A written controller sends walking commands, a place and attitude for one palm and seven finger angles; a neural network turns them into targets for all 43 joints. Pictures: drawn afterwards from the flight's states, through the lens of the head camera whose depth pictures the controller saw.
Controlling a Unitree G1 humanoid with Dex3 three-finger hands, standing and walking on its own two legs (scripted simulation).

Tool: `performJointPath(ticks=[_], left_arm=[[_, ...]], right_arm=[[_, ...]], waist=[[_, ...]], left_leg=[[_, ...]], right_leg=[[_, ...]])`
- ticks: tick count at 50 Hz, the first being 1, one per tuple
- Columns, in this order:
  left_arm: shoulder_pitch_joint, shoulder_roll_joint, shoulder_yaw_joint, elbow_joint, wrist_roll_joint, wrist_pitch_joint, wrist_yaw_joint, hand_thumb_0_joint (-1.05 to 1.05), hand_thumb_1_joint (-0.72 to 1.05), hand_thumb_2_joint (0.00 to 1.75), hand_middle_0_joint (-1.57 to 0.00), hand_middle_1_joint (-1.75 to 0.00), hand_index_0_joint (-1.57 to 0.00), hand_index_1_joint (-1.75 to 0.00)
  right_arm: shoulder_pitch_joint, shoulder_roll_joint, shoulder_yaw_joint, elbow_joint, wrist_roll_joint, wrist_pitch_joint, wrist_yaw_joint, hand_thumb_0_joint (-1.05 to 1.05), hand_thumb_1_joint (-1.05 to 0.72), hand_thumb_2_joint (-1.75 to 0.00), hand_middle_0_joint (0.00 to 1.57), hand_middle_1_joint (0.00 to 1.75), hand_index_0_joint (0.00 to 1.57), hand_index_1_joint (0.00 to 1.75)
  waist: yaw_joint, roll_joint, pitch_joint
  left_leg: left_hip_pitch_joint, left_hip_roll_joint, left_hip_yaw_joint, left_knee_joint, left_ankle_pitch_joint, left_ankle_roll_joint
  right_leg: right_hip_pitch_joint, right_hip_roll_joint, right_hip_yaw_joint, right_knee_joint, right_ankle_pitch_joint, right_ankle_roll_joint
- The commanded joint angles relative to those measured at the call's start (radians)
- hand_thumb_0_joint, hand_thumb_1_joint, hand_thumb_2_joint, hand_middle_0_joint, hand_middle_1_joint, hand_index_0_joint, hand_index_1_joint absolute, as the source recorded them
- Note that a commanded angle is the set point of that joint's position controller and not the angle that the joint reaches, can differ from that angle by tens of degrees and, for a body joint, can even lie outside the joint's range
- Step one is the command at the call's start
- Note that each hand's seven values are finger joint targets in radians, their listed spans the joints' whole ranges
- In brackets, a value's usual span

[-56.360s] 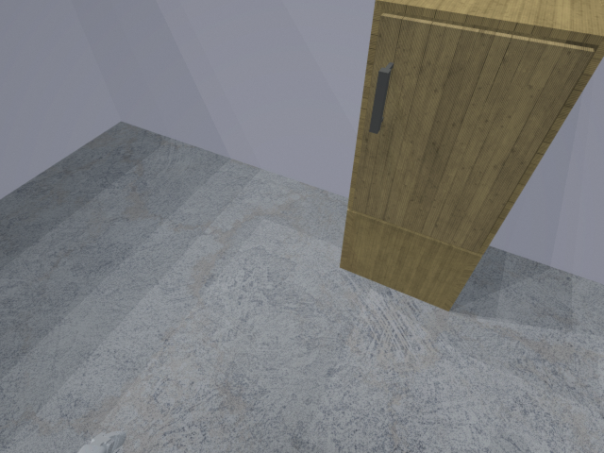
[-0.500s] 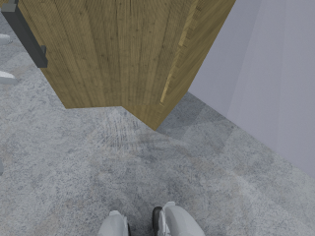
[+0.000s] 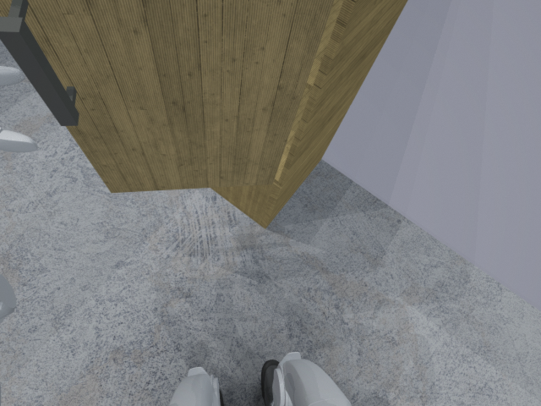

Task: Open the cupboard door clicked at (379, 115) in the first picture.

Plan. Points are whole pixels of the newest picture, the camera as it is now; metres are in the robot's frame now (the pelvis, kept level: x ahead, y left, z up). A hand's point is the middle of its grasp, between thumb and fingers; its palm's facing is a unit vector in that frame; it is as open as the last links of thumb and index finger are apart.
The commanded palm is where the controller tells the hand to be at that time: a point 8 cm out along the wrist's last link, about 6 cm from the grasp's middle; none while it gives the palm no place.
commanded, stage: move the hooked fingers beside the handle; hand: left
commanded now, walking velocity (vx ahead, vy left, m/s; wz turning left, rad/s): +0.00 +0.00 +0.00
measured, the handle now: (47, 67) +0.56 +0.25 +0.08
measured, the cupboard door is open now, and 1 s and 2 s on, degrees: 44 44 44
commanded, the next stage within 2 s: slide the fingers in behind the handle in 0.38 s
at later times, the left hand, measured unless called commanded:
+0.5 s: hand out of the picture +0.50 +0.31 +0.08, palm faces +0.04 -1.00 -0.02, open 14.0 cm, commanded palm +0.49 +0.34 +0.08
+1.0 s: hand (26, 97) +0.50 +0.27 +0.09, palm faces +0.02 -1.00 -0.01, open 14.0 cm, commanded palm +0.49 +0.30 +0.08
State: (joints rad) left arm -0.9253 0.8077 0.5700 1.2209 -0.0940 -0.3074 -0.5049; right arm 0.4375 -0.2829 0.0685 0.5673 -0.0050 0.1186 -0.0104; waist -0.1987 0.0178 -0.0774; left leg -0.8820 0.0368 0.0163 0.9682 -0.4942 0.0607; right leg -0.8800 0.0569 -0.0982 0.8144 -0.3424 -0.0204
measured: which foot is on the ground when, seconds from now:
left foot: down 0.00-1.00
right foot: down 0.00-1.00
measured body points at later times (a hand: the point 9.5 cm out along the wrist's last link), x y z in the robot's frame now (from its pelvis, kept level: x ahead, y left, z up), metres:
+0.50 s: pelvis -0.01 +0.00 -0.01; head +0.16 +0.04 +0.41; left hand +0.49 +0.36 +0.08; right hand -0.03 -0.27 -0.09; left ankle -0.03 +0.07 -0.68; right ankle +0.02 -0.12 -0.68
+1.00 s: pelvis -0.01 +0.00 +0.00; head +0.13 +0.04 +0.42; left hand +0.49 +0.32 +0.09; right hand -0.02 -0.26 -0.10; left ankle -0.03 +0.07 -0.68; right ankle +0.02 -0.12 -0.68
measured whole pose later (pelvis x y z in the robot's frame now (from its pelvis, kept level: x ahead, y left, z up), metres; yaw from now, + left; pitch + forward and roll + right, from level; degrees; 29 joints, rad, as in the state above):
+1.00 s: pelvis -0.01 +0.00 +0.00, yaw +0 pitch +22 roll -5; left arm -0.95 0.72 0.49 1.21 -0.09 -0.33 -0.42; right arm 0.43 -0.28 0.07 0.57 -0.01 0.11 0.00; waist -0.20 0.03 -0.08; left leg -0.89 0.03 0.02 0.99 -0.49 0.07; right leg -0.89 0.05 -0.10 0.84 -0.34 -0.01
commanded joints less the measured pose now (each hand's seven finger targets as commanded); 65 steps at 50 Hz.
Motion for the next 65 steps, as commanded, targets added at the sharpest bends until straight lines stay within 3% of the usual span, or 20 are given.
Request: performJointPath(ticks=[1,3,5,11,15,19,23,26,33,34,35,36,42,44,47,52,55,59,62,65], left_arm=[[-0.414,0.35,0.012,-0.159,-0.025,-0.055,-0.01,0.0,-0.5,0.3,-0.3,-1.2,-0.3,-1.2],[-0.413,0.378,0.012,-0.137,-0.01,-0.044,-0.016,0.0,-0.5,0.3,-0.3,-1.2,-0.3,-1.2],[-0.405,0.349,-0.024,-0.112,-0.001,-0.033,-0.017,0.0,-0.5,0.3,-0.3,-1.2,-0.3,-1.2],[-0.506,0.353,-0.024,-0.141,-0.027,-0.064,-0.031,0.0,-0.5,0.3,-0.3,-1.2,-0.3,-1.2],[-0.492,0.409,0.02,-0.158,-0.023,-0.069,-0.036,0.0,-0.5,0.3,-0.3,-1.2,-0.3,-1.2],[-0.452,0.429,0.021,-0.115,-0.007,-0.038,-0.038,0.0,-0.5,0.3,-0.3,-1.2,-0.3,-1.2],[-0.463,0.455,0.039,-0.191,-0.005,-0.049,-0.035,0.0,-0.5,0.3,-0.3,-1.2,-0.3,-1.2],[-0.469,0.397,0.012,-0.149,-0.027,-0.048,-0.041,0.0,-0.5,0.3,-0.3,-1.2,-0.3,-1.2],[-0.428,0.313,-0.023,-0.219,-0.044,-0.053,-0.037,0.0,-0.5,0.3,-0.3,-1.2,-0.3,-1.2],[-0.414,0.261,-0.056,-0.199,-0.046,-0.043,-0.032,0.0,-0.5,0.3,-0.3,-1.2,-0.3,-1.2],[-0.42,0.262,-0.05,-0.189,-0.048,-0.038,-0.023,0.0,-0.5,0.3,-0.3,-1.2,-0.3,-1.2],[-0.429,0.237,-0.07,-0.182,-0.046,-0.03,-0.015,0.0,-0.5,0.3,-0.3,-1.2,-0.3,-1.2],[-0.465,0.273,-0.026,-0.24,-0.029,-0.072,0.067,0.0,-0.5,0.3,-0.3,-1.2,-0.3,-1.2],[-0.457,0.238,-0.049,-0.254,-0.022,-0.087,0.081,0.0,-0.5,0.3,-0.3,-1.2,-0.3,-1.2],[-0.416,0.222,-0.042,-0.241,-0.027,-0.094,0.089,0.0,-0.5,0.3,-0.3,-1.2,-0.3,-1.2],[-0.449,0.205,-0.068,-0.164,-0.023,-0.066,0.09,0.0,-0.5,0.3,-0.3,-1.2,-0.3,-1.2],[-0.475,0.217,-0.065,-0.206,-0.014,-0.084,0.098,0.0,-0.5,0.3,-0.3,-1.2,-0.3,-1.2],[-0.493,0.169,-0.086,-0.238,-0.027,-0.117,0.098,0.0,-0.5,0.3,-0.3,-1.2,-0.3,-1.2],[-0.482,0.141,-0.096,-0.204,-0.037,-0.105,0.099,0.0,-0.5,0.3,-0.3,-1.2,-0.3,-1.2],[-0.443,0.141,-0.094,-0.19,-0.03,-0.081,0.102,0.0,-0.5,0.3,-0.3,-1.2,-0.3,-1.2]], right_arm=[[0.2,-0.22,-0.073,-0.023,0.001,-0.012,-0.025,0.0,-0.9,-0.9,0.2,0.3,0.2,0.3],[0.194,-0.221,-0.066,-0.023,0.002,-0.011,-0.031,0.0,-0.9,-0.9,0.2,0.3,0.2,0.3],[0.188,-0.217,-0.059,-0.029,0.006,-0.007,-0.035,0.0,-0.9,-0.9,0.2,0.3,0.2,0.3],[0.187,-0.225,-0.06,-0.022,0.005,-0.016,-0.044,0.0,-0.9,-0.9,0.2,0.3,0.2,0.3],[0.199,-0.231,-0.063,-0.019,0.001,-0.023,-0.042,0.0,-0.9,-0.9,0.2,0.3,0.2,0.3],[0.193,-0.226,-0.055,-0.026,0.004,-0.018,-0.04,0.0,-0.9,-0.9,0.2,0.3,0.2,0.3],[0.199,-0.228,-0.059,-0.034,0.002,-0.013,-0.037,0.0,-0.9,-0.9,0.2,0.3,0.2,0.3],[0.198,-0.229,-0.059,-0.024,0.002,-0.012,-0.036,0.0,-0.9,-0.9,0.2,0.3,0.2,0.3],[0.215,-0.224,-0.068,-0.013,-0.003,-0.007,-0.025,0.0,-0.9,-0.9,0.2,0.3,0.2,0.3],[0.214,-0.22,-0.068,-0.011,-0.001,-0.004,-0.022,0.0,-0.9,-0.9,0.2,0.3,0.2,0.3],[0.213,-0.22,-0.069,-0.011,-0.002,-0.003,-0.023,0.0,-0.9,-0.9,0.2,0.3,0.2,0.3],[0.208,-0.219,-0.067,-0.014,-0.001,-0.005,-0.021,0.0,-0.9,-0.9,0.2,0.3,0.2,0.3],[0.206,-0.215,-0.072,-0.021,-0.008,-0.014,-0.019,0.0,-0.9,-0.9,0.2,0.3,0.2,0.3],[0.2,-0.207,-0.072,-0.021,-0.008,-0.014,-0.014,0.0,-0.9,-0.9,0.2,0.3,0.2,0.3],[0.2,-0.21,-0.076,-0.025,-0.008,-0.015,-0.011,0.0,-0.9,-0.9,0.2,0.3,0.2,0.3],[0.186,-0.209,-0.066,-0.025,0.0,-0.017,-0.018,0.0,-0.9,-0.9,0.2,0.3,0.2,0.3],[0.191,-0.206,-0.069,-0.02,-0.002,-0.022,-0.02,0.0,-0.9,-0.9,0.2,0.3,0.2,0.3],[0.194,-0.202,-0.074,-0.007,-0.006,-0.026,-0.018,0.0,-0.9,-0.9,0.2,0.3,0.2,0.3],[0.198,-0.202,-0.073,-0.002,-0.005,-0.026,-0.018,0.0,-0.9,-0.9,0.2,0.3,0.2,0.3],[0.196,-0.2,-0.074,-0.005,-0.003,-0.022,-0.014,0.0,-0.9,-0.9,0.2,0.3,0.2,0.3]], waist=[[-0.002,0.203,-0.457],[0.008,0.231,-0.446],[-0.001,0.214,-0.406],[-0.033,0.211,-0.477],[-0.011,0.234,-0.558],[-0.003,0.238,-0.502],[0.011,0.299,-0.555],[-0.022,0.215,-0.484],[0.006,0.312,-0.55],[-0.008,0.276,-0.521],[-0.011,0.236,-0.486],[-0.016,0.242,-0.464],[0.003,0.243,-0.479],[0.005,0.274,-0.505],[0.01,0.233,-0.507],[-0.008,0.16,-0.415],[-0.004,0.196,-0.477],[-0.007,0.23,-0.525],[-0.018,0.192,-0.495],[-0.001,0.194,-0.5]], left_leg=[[0.337,0.008,-0.087,-0.082,0.609,-0.041],[0.333,0.005,-0.09,-0.082,0.618,-0.047],[0.303,0.004,-0.085,-0.082,0.577,-0.041],[0.315,0.009,-0.092,-0.058,0.551,-0.039],[0.342,0.009,-0.101,-0.045,0.627,-0.049],[0.288,0.005,-0.089,-0.045,0.593,-0.041],[0.36,0.013,-0.102,-0.047,0.661,-0.056],[0.317,0.015,-0.1,-0.048,0.584,-0.043],[0.483,0.028,-0.135,-0.058,0.761,-0.083],[0.48,0.029,-0.139,-0.059,0.75,-0.081],[0.445,0.029,-0.134,-0.065,0.705,-0.074],[0.426,0.024,-0.132,-0.073,0.663,-0.071],[0.426,0.018,-0.133,-0.083,0.65,-0.078],[0.457,0.021,-0.129,-0.081,0.68,-0.085],[0.448,0.021,-0.13,-0.081,0.683,-0.079],[0.307,0.003,-0.1,-0.102,0.488,-0.043],[0.339,0.003,-0.1,-0.093,0.511,-0.047],[0.412,0.009,-0.113,-0.08,0.595,-0.063],[0.386,0.007,-0.112,-0.08,0.585,-0.055],[0.357,0.001,-0.097,-0.084,0.573,-0.046]], right_leg=[[0.23,0.016,0.061,-0.022,0.335,-0.003],[0.222,0.013,0.058,-0.016,0.332,-0.006],[0.201,0.011,0.059,-0.019,0.309,-0.003],[0.182,0.012,0.064,-0.005,0.295,-0.002],[0.211,0.012,0.062,0.013,0.339,-0.005],[0.216,0.013,0.062,0.012,0.338,-0.004],[0.186,0.016,0.052,0.016,0.329,-0.006],[0.17,0.021,0.051,0.001,0.297,0.0],[0.096,0.022,0.029,0.0,0.282,-0.009],[0.078,0.023,0.024,-0.005,0.271,-0.005],[0.086,0.022,0.025,-0.011,0.262,-0.003],[0.081,0.022,0.025,-0.014,0.242,-0.003],[0.114,0.019,0.03,-0.007,0.242,-0.012],[0.119,0.016,0.033,-0.006,0.257,-0.008],[0.136,0.018,0.033,-0.004,0.267,-0.01],[0.19,0.011,0.05,-0.018,0.244,-0.006],[0.192,0.008,0.056,-0.011,0.258,-0.005],[0.168,0.01,0.052,-0.004,0.278,-0.006],[0.173,0.011,0.051,-0.005,0.286,-0.007],[0.214,0.007,0.058,-0.01,0.315,-0.004]])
